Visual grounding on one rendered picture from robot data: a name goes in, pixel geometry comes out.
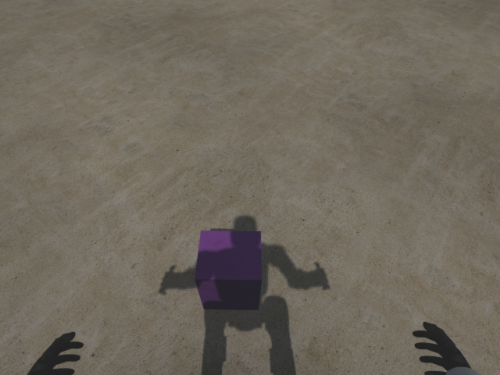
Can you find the right robot hand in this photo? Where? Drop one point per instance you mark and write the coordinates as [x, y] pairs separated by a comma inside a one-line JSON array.
[[452, 357]]

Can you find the left robot hand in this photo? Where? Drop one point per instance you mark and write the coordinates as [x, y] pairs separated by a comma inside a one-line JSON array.
[[51, 357]]

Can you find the carton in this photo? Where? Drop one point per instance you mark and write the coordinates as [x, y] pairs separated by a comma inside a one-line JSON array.
[[229, 269]]

